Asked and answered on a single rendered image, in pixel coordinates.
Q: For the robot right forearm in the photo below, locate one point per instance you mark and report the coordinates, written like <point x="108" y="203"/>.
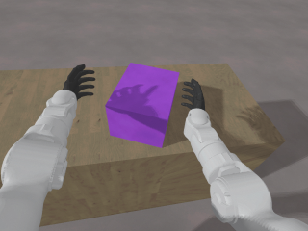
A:
<point x="209" y="149"/>

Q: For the robot left forearm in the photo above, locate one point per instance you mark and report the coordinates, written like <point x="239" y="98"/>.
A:
<point x="53" y="125"/>

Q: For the pedestal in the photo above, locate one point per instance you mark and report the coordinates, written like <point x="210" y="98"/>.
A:
<point x="108" y="175"/>

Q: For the left robot hand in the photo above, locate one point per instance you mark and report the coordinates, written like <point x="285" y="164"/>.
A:
<point x="74" y="80"/>

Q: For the robot right upper arm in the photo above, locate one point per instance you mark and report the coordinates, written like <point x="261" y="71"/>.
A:
<point x="243" y="200"/>

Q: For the right robot hand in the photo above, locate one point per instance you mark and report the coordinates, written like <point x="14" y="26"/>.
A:
<point x="197" y="100"/>

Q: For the robot left upper arm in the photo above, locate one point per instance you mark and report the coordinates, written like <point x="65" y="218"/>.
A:
<point x="33" y="170"/>

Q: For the carton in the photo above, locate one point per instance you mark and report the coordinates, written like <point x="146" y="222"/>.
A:
<point x="139" y="107"/>

